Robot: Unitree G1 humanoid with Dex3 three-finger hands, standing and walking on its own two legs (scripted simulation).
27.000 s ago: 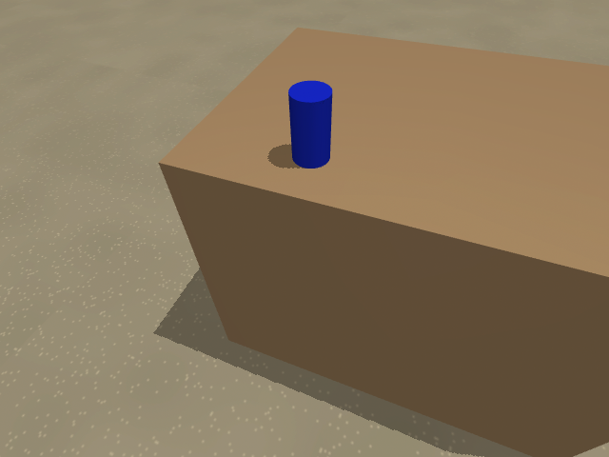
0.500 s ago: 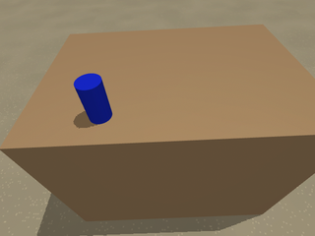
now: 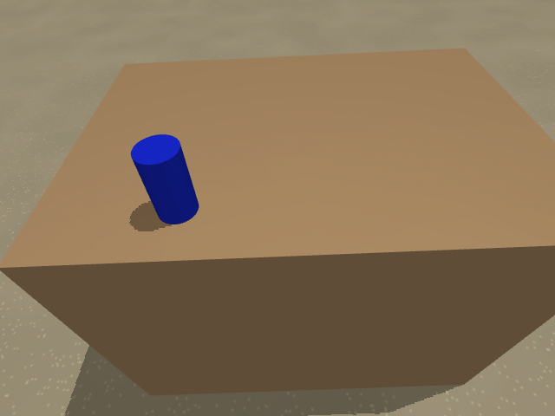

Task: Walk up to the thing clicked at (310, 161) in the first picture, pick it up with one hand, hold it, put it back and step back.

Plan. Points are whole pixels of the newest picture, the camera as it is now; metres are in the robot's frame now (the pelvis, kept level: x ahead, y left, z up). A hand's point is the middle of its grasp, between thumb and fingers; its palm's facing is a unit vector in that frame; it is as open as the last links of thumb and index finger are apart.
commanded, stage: stand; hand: left
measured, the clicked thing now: (168, 181) +0.47 +0.21 +0.09
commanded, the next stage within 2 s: none
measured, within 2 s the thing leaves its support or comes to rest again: neither
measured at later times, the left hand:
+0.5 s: hand out of the picture +0.07 +0.25 -0.15, palm faces -0.04 -0.93 -0.35, open 7.4 cm
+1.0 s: hand out of the picture +0.06 +0.26 -0.16, palm faces -0.05 -0.94 -0.35, open 7.4 cm
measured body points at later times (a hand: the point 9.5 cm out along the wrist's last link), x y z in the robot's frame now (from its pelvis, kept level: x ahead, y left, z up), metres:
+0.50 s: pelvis -0.01 +0.00 +0.00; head +0.00 +0.00 +0.45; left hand +0.07 +0.30 -0.13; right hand +0.06 -0.30 -0.14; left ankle -0.02 +0.13 -0.75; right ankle -0.01 -0.13 -0.75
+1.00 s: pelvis -0.01 +0.00 +0.00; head +0.01 +0.00 +0.45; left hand +0.06 +0.30 -0.13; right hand +0.05 -0.30 -0.14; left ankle -0.02 +0.13 -0.75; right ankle -0.01 -0.13 -0.75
